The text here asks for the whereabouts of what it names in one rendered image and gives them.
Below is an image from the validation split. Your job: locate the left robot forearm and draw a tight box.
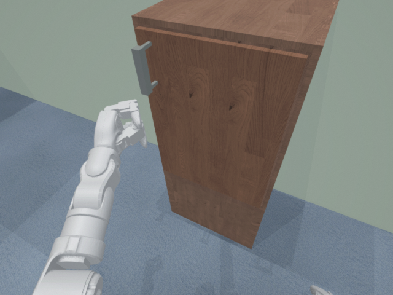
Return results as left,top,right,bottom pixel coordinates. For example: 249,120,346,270
32,146,121,295

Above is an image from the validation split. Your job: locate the left robot hand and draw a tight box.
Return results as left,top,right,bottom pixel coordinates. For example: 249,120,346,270
94,100,147,157

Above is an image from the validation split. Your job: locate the cupboard door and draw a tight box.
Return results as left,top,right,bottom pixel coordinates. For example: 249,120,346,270
135,26,308,208

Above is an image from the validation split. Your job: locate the left robot upper arm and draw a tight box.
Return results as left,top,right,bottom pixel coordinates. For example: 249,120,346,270
35,270,103,295

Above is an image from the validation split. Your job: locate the handle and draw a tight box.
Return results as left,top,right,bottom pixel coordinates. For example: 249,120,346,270
131,41,158,96

